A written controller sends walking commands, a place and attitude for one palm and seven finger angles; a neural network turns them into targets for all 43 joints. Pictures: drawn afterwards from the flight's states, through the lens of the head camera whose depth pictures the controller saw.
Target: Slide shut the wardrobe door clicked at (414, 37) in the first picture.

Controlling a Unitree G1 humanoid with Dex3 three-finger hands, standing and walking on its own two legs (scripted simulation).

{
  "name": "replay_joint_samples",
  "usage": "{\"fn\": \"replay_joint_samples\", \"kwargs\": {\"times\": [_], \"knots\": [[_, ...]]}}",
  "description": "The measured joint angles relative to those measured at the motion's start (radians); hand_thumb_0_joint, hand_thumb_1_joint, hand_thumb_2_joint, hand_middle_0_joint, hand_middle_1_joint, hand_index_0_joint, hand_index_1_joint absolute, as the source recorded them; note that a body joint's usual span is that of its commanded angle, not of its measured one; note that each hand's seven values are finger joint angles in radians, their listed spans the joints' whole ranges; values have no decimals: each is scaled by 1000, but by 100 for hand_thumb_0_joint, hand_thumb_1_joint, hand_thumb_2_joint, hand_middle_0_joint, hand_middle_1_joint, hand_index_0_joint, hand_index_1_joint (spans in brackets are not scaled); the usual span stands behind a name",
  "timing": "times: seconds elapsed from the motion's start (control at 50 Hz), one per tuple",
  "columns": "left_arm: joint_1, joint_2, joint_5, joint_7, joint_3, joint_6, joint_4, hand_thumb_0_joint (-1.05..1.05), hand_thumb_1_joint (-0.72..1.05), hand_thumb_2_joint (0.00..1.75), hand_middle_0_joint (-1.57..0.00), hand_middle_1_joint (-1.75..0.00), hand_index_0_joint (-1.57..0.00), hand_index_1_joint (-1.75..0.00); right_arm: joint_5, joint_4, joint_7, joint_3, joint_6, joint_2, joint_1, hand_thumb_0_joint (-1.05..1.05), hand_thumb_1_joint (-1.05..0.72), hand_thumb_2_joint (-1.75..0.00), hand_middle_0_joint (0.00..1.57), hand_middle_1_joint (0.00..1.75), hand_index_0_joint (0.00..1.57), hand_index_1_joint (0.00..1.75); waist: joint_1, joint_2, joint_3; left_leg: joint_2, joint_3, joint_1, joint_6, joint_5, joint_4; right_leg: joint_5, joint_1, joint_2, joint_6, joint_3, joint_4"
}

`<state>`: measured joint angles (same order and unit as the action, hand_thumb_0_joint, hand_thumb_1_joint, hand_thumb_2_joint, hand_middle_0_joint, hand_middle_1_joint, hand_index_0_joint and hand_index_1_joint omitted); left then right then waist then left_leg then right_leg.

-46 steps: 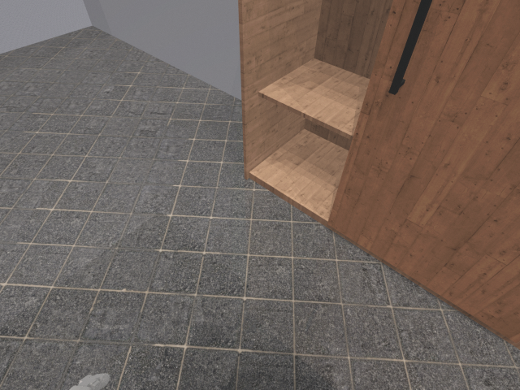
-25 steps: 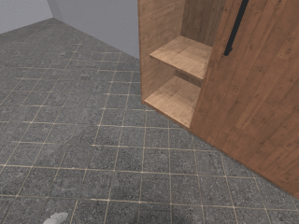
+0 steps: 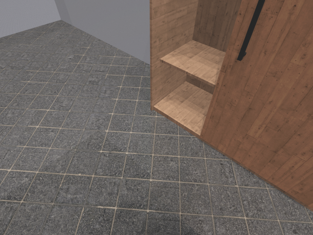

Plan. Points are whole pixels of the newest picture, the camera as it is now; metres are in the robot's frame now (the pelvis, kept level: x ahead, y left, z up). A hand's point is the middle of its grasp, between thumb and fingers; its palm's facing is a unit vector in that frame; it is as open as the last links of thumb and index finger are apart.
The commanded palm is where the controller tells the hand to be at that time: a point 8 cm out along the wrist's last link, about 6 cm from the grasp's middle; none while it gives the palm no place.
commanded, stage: stand and wait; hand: right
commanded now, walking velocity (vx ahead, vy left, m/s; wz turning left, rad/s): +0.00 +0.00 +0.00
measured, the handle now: (255, 21) +0.88 -0.35 +0.18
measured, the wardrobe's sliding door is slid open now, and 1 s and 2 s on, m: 0.51 0.51 0.51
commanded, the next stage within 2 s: look at it before walking up in 0.10 s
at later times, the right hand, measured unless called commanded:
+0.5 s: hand out of the picture +0.06 -0.24 -0.16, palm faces -0.03 +0.95 -0.32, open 7.4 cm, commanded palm none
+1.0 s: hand out of the picture +0.07 -0.24 -0.16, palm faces -0.05 +0.95 -0.32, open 7.4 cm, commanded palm none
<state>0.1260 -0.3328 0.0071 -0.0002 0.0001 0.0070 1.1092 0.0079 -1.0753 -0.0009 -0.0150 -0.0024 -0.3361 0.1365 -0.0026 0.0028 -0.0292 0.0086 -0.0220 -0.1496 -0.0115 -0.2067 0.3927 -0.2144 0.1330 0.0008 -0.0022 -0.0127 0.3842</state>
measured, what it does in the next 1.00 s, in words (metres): stands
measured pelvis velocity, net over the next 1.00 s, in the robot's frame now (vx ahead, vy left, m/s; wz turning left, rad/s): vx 0.00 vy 0.00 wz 0.05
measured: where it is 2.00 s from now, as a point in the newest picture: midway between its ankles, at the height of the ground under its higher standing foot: outside the picture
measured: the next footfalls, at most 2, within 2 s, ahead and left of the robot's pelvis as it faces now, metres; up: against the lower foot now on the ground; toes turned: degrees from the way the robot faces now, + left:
right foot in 1.74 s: +0.30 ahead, -0.05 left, +0.00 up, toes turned +21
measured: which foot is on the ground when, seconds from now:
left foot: down 0.00-1.00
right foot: down 0.00-1.00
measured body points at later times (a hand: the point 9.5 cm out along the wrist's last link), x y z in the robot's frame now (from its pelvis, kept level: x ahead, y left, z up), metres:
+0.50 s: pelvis +0.00 +0.00 +0.00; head +0.00 +0.00 +0.45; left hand +0.07 +0.29 -0.13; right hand +0.06 -0.29 -0.14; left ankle +0.01 +0.13 -0.74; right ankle +0.00 -0.12 -0.74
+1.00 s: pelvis +0.00 +0.00 +0.00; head +0.01 +0.00 +0.45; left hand +0.08 +0.29 -0.14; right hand +0.07 -0.29 -0.14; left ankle +0.01 +0.13 -0.74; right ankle +0.00 -0.12 -0.74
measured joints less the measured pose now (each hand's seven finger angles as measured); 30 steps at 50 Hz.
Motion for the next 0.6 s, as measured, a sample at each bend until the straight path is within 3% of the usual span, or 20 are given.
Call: {"fn": "replay_joint_samples", "kwargs": {"times": [0.6], "knots": [[0, 3, -2, 1, -1, 5, 11, 0, 90, 90, -20, -30, -20, -30, 2, -16, -1, 1, -3, 3, 15, 0, -90, -89, 20, 30, 21, 30, -4, 5, -4, -1, 3, -3, 0, 14, -22, 11, 8, 1, 1, 3, -14]]}}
